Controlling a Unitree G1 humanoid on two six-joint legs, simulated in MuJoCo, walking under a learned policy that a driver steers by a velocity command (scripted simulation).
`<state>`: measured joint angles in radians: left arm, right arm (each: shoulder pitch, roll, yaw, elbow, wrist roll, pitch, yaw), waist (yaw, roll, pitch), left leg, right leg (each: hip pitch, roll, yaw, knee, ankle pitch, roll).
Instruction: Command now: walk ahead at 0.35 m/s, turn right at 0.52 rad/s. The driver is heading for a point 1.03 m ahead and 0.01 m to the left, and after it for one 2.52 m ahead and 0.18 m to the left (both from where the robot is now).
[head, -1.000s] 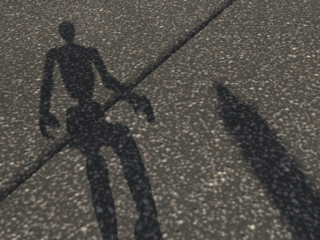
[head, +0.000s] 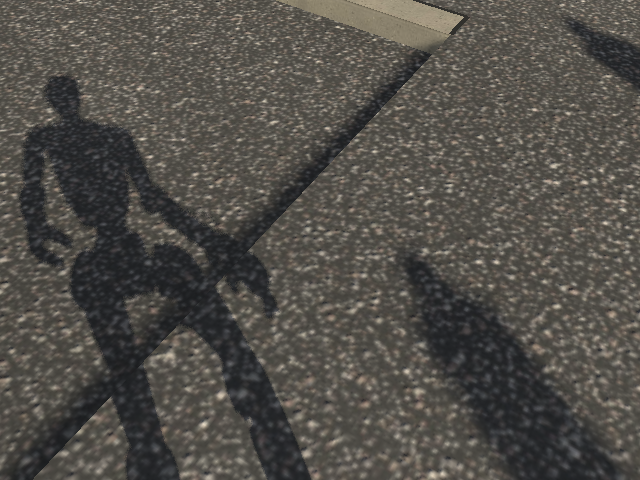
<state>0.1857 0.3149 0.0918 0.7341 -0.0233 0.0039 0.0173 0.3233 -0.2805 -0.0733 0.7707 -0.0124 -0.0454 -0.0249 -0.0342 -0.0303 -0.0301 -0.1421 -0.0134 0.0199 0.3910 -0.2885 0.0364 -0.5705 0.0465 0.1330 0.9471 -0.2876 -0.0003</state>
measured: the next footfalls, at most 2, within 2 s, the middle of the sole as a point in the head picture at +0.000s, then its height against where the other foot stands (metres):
right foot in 0.34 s outside the picture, level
left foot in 0.88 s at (308, 445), level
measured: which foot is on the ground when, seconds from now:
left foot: down 0.00-0.36, up 0.38-0.86, down 0.88-1.00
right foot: up 0.00-0.32, down 0.34-0.90, up 0.92-1.00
